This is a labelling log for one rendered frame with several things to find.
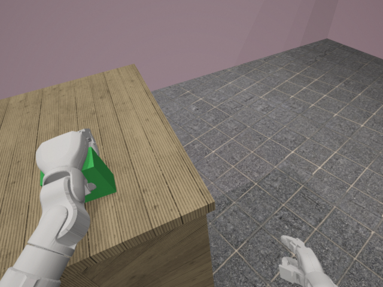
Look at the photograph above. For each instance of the robot left forearm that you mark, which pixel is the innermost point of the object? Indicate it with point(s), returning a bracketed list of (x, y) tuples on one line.
[(64, 222)]

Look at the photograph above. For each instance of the robot right hand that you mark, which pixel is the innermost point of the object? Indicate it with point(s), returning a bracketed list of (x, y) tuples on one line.
[(293, 270)]

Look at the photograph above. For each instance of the table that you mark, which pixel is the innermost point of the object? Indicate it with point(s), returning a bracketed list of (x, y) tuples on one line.
[(153, 231)]

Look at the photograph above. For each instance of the robot left hand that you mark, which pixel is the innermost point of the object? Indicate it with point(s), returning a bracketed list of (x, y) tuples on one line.
[(67, 150)]

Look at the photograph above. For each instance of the robot right forearm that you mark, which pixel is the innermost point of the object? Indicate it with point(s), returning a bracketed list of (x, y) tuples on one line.
[(318, 279)]

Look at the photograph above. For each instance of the sponge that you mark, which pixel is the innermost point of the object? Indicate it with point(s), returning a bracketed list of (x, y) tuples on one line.
[(96, 172)]

